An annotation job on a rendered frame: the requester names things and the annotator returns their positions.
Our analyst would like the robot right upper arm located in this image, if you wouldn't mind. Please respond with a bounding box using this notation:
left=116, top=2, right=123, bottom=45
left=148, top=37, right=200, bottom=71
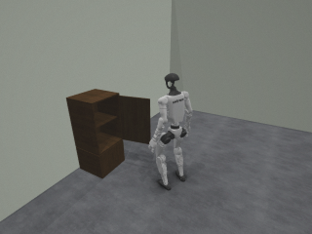
left=181, top=92, right=193, bottom=115

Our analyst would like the humanoid robot head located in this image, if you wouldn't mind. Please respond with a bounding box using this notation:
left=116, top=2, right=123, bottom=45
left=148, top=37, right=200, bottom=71
left=164, top=73, right=181, bottom=97

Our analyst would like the robot left upper arm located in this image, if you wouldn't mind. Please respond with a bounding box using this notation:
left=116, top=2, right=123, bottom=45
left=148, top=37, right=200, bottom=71
left=157, top=96, right=168, bottom=125

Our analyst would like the robot right hand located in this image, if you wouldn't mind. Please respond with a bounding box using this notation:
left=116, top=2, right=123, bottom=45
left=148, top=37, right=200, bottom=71
left=183, top=125, right=191, bottom=137

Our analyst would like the left robot forearm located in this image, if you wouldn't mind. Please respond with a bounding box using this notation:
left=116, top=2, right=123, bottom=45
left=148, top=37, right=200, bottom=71
left=152, top=118, right=165, bottom=141

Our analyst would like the robot left hand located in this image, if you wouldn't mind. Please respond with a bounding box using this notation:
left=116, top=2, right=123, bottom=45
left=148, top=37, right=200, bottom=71
left=148, top=139, right=158, bottom=154

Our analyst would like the right robot forearm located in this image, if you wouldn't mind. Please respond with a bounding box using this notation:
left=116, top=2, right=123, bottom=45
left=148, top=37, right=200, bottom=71
left=184, top=112, right=193, bottom=127

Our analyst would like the cupboard door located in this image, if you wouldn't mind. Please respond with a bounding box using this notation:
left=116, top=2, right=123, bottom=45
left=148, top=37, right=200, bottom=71
left=119, top=96, right=151, bottom=144

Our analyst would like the right robot foot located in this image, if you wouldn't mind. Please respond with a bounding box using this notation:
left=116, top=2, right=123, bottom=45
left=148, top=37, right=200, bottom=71
left=175, top=170, right=186, bottom=182

